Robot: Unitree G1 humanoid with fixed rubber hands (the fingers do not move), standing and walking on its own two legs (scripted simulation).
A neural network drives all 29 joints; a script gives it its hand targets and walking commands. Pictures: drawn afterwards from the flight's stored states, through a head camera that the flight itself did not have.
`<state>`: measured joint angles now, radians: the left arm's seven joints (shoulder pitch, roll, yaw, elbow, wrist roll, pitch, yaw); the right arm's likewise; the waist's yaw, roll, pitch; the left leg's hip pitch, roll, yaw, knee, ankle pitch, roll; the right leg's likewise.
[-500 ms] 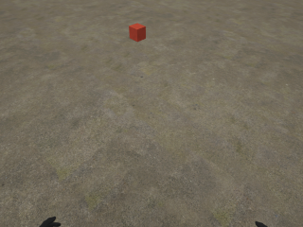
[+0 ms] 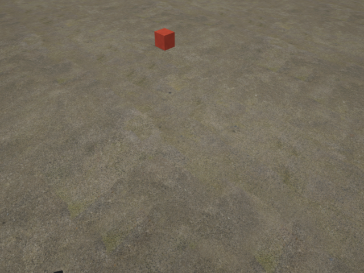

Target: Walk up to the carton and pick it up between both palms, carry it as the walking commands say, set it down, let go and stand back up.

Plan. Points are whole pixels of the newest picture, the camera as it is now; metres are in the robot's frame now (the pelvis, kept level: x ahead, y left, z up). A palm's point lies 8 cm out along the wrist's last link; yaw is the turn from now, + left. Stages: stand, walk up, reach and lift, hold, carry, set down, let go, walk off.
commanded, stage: stand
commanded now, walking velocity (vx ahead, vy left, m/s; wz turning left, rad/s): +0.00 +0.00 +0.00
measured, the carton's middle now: (164, 39) +2.94 +0.26 -0.69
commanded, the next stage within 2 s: walk up in 0.58 s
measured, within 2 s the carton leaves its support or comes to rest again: neither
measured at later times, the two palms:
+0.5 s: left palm out of the picture +0.11 +0.31 -0.10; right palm out of the picture +0.11 -0.31 -0.10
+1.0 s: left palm out of the picture +0.09 +0.41 -0.07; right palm (323, 239) +0.24 -0.31 -0.05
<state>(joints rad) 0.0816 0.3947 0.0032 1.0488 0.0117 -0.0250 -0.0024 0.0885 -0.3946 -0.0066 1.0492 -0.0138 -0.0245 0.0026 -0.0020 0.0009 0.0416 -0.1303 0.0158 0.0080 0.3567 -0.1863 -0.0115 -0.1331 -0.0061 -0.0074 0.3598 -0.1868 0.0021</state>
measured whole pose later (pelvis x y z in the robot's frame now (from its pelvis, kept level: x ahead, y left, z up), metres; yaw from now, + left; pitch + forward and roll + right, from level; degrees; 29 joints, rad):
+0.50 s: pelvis +0.01 +0.00 +0.00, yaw +0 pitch -2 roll +0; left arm 0.08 0.40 0.00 1.06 0.01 -0.02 0.00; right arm 0.09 -0.40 -0.01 1.06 -0.01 -0.02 0.00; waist 0.00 0.00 0.04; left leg -0.11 0.02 0.01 0.33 -0.18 -0.01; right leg -0.12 -0.01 -0.01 0.34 -0.19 0.00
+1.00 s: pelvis +0.05 +0.02 +0.00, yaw +5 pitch +0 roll -1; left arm 0.23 0.56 0.09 0.95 0.04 -0.09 -0.08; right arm 0.08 -0.52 -0.10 0.93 -0.02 -0.04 0.15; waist 0.05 0.00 -0.05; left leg -0.46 0.10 0.03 0.74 -0.37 0.00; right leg -0.04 -0.05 -0.11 0.29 -0.31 -0.03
